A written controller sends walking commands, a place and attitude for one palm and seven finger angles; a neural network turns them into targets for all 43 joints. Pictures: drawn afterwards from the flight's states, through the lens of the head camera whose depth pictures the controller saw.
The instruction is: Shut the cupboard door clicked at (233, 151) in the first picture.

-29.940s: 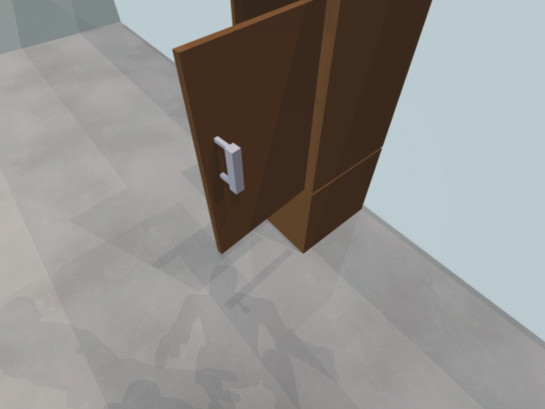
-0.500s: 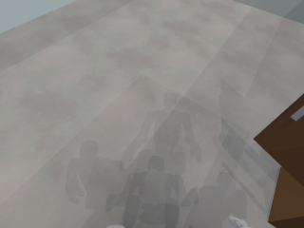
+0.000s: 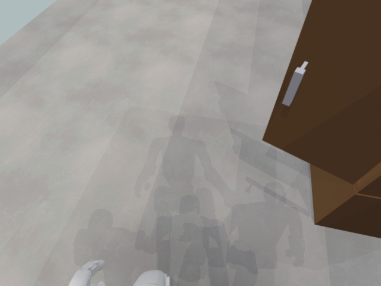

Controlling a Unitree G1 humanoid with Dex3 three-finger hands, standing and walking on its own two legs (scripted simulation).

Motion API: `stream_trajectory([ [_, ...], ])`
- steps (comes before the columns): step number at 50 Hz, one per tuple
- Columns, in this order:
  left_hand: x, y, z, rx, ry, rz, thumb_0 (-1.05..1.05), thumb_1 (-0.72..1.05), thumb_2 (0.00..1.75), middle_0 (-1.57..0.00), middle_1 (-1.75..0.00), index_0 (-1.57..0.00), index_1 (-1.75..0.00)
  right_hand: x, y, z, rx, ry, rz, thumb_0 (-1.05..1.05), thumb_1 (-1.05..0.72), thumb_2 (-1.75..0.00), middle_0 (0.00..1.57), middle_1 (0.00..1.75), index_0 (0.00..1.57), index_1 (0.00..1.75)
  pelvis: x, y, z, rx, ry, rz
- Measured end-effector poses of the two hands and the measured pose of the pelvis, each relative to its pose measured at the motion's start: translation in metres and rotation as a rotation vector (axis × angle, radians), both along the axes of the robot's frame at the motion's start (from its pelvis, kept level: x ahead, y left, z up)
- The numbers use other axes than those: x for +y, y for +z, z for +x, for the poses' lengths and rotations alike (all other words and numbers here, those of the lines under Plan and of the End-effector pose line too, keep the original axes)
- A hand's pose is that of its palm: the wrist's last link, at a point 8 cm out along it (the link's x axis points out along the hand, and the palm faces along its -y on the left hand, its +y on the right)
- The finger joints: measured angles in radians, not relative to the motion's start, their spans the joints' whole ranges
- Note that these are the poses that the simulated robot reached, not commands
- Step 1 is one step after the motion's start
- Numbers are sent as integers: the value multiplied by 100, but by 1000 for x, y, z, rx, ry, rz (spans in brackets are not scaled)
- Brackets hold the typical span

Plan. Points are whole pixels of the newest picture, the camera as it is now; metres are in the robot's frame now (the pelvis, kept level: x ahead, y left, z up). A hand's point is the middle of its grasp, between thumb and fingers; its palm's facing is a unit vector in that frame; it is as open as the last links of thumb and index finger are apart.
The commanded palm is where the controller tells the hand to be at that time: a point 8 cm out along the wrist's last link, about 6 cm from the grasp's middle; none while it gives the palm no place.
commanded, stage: turn to face it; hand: left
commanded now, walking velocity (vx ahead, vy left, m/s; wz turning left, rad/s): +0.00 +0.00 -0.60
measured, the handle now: (295, 83) +0.65 -0.28 +0.01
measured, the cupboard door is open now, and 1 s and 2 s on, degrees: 67 67 67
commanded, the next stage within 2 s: take the last steps up to it in 0.92 s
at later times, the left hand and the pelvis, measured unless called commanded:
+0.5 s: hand (114, 266) +0.18 +0.21 -0.16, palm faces -0.26 -0.94 -0.23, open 7.4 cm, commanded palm none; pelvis +0.02 +0.02 +0.01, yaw -18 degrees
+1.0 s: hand (145, 249) +0.22 +0.14 -0.18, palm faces -0.46 -0.87 -0.19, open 7.4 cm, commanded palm none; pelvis +0.05 +0.01 +0.00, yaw -30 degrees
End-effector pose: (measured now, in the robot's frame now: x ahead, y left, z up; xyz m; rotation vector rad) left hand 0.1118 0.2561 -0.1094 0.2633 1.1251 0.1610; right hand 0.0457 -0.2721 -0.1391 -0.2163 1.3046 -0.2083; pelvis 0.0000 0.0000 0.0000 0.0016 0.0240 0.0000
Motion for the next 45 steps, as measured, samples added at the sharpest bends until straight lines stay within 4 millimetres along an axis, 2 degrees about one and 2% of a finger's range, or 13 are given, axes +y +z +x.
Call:
stream_trajectory([
  [7, -13, -8, 5, 55, -52, -46, 1, 91, 90, -20, -30, -21, -30, 6, 17, 19, -83, -39, -7, 0, -91, -90, 20, 29, 20, 30, 4, 6, 9, 12, -74, 9],
  [11, -4, -21, 9, 88, -72, -68, 1, 91, 90, -20, -30, -21, -30, 19, 24, 30, -135, -63, -23, 0, -91, -90, 20, 29, 20, 30, 15, 3, 15, 14, -124, 3],
  [14, 7, -35, 18, 107, -88, -80, 1, 91, 90, -20, -30, -21, -30, 29, 24, 31, -169, -78, -46, 0, -91, -90, 20, 29, 20, 30, 26, -5, 20, 18, -163, -10],
  [18, 14, -31, 33, 124, -132, -75, 1, 91, 90, -20, -30, -21, -30, 40, 30, 16, -153, -105, -47, 0, -91, -90, 20, 29, 20, 30, 29, 1, 22, 5, -219, -17],
  [22, 10, -21, 53, 116, -185, -66, 1, 91, 90, -20, -30, -20, -30, 42, 30, -6, -116, -163, -35, 0, -90, -90, 20, 29, 21, 30, 28, 7, 24, 2, -272, -33],
  [27, -14, -13, 83, 88, -283, -38, 1, 91, 90, -20, -30, -20, -30, 32, 17, -42, -76, -266, -8, 0, -90, -90, 20, 30, 21, 30, 18, 4, 24, -1, -338, -34],
  [30, -34, -14, 101, 42, -346, -11, 1, 91, 90, -20, -30, -20, -30, 19, -1, -64, -54, -330, 10, 0, -90, -90, 20, 30, 21, 30, 4, -8, 25, -2, -372, -7],
  [33, -50, -10, 106, 26, -378, 5, 1, 91, 90, -20, -30, -20, -30, 8, -9, -78, -13, -382, 7, 0, -90, -90, 20, 29, 20, 30, 1, -9, 24, 0, -394, -17],
  [39, -68, -8, 105, 68, -414, -6, 1, 91, 90, -20, -30, -21, -30, 4, 8, -76, -34, -424, -5, 0, -91, -90, 20, 29, 20, 30, -3, 4, 31, 7, -442, 7],
  [45, -71, -24, 113, 105, -436, -51, 1, 91, 90, -20, -30, -21, -30, 17, 17, -61, -74, -448, -26, 0, -91, -90, 20, 29, 20, 30, 3, 2, 45, 9, -483, -4],
])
